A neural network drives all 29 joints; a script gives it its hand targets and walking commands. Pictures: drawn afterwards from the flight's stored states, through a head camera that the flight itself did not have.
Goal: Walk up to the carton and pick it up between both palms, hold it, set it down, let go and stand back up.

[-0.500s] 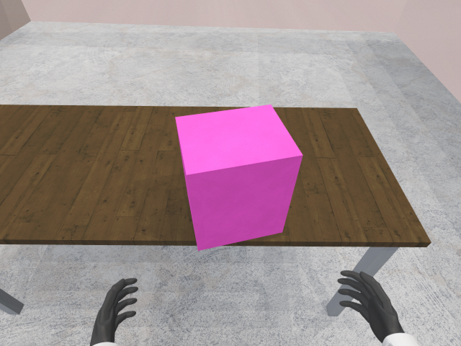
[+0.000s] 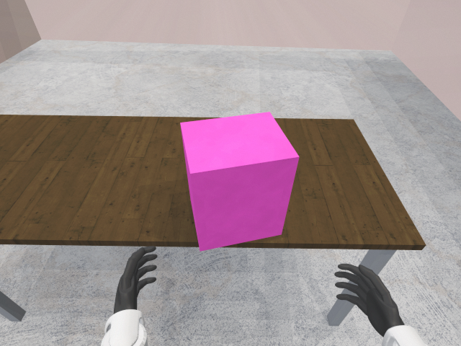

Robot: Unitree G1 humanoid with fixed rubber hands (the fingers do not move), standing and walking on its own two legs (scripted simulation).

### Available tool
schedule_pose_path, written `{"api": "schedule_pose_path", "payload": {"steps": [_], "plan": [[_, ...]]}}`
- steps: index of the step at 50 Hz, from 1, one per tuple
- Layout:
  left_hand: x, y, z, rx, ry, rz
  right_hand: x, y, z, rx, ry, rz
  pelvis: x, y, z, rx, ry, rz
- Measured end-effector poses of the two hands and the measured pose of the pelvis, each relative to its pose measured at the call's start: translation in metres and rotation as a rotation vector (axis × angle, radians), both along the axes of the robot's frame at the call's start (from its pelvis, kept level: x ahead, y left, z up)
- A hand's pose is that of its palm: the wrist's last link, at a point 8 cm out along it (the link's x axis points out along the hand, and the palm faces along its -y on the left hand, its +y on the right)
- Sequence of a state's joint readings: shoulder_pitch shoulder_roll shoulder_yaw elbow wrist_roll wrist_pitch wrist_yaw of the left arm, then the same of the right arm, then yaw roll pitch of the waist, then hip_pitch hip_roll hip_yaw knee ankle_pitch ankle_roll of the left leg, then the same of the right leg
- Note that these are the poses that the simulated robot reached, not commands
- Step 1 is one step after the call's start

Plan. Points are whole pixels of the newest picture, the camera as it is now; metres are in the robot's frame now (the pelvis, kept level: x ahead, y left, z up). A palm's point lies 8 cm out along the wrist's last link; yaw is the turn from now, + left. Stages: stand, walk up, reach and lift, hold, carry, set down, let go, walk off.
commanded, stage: reach and lift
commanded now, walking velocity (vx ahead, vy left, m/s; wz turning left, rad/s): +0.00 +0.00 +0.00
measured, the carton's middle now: (234, 182) +0.50 -0.01 +0.01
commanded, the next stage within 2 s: none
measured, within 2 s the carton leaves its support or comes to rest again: neither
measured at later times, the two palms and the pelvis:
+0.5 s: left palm (114, 257) +0.28 +0.20 +0.05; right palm (361, 237) +0.32 -0.23 +0.05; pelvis +0.03 +0.01 +0.01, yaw -1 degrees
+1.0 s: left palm (123, 202) +0.34 +0.19 +0.12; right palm (346, 194) +0.38 -0.21 +0.10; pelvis +0.00 +0.01 +0.00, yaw -1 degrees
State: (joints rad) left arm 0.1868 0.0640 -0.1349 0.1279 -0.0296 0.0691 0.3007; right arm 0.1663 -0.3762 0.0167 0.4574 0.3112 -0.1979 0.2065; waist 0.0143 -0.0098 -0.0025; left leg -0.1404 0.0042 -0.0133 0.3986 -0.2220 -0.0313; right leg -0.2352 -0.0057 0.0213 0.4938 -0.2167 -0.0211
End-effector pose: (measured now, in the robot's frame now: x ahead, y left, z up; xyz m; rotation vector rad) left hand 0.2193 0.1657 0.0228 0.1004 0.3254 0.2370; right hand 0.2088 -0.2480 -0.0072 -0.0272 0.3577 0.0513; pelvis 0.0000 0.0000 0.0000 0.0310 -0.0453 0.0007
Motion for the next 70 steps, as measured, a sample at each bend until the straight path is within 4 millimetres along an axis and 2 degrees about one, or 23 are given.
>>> {"api": "schedule_pose_path", "payload": {"steps": [4,11,14,17,24,31,36,42,47,56,63,70], "plan": [[0.022,-0.002,0.009,0.005,-0.001,0.000,0.017,0.004,0.003,0.006,0.011,0.017,-0.003,-0.001,0.000,0.002,-0.002,-0.004],[0.059,0.005,0.019,-0.003,-0.002,0.020,0.070,0.015,0.028,-0.011,-0.070,0.047,0.008,0.002,0.000,-0.001,0.014,-0.012],[0.068,0.014,0.017,-0.008,0.025,0.039,0.091,0.017,0.041,-0.029,-0.104,0.048,0.016,0.004,0.001,-0.003,0.030,-0.013],[0.069,0.023,0.013,-0.017,0.062,0.055,0.104,0.017,0.050,-0.038,-0.125,0.041,0.025,0.006,0.002,-0.006,0.046,-0.014],[0.060,0.036,0.021,-0.035,0.053,0.073,0.113,0.014,0.055,-0.048,-0.110,0.028,0.033,0.011,0.005,-0.016,0.057,-0.014],[0.074,0.033,0.050,-0.039,-0.052,0.058,0.110,0.019,0.062,-0.033,-0.110,0.040,0.024,0.013,0.004,-0.022,0.046,-0.011],[0.083,0.025,0.070,-0.036,-0.075,0.039,0.114,0.023,0.076,-0.021,-0.117,0.054,0.013,0.012,0.004,-0.021,0.031,-0.015],[0.096,0.020,0.092,-0.034,-0.061,0.042,0.136,0.026,0.096,-0.008,-0.104,0.060,0.001,0.009,0.004,-0.019,0.016,-0.020],[0.113,0.020,0.096,-0.038,-0.002,0.061,0.160,0.031,0.101,0.006,-0.051,0.065,-0.001,0.007,0.004,-0.016,0.019,-0.023],[0.143,0.022,0.091,-0.059,0.036,0.068,0.204,0.043,0.114,0.000,-0.067,0.079,0.015,0.007,0.005,-0.018,0.061,-0.022],[0.158,0.028,0.089,-0.078,0.056,0.071,0.224,0.044,0.121,-0.016,-0.082,0.050,0.029,0.008,0.005,-0.020,0.084,-0.021],[0.164,0.026,0.112,-0.069,0.001,0.065,0.232,0.048,0.136,0.002,-0.120,0.045,0.033,0.009,0.007,-0.022,0.106,-0.022]]}}
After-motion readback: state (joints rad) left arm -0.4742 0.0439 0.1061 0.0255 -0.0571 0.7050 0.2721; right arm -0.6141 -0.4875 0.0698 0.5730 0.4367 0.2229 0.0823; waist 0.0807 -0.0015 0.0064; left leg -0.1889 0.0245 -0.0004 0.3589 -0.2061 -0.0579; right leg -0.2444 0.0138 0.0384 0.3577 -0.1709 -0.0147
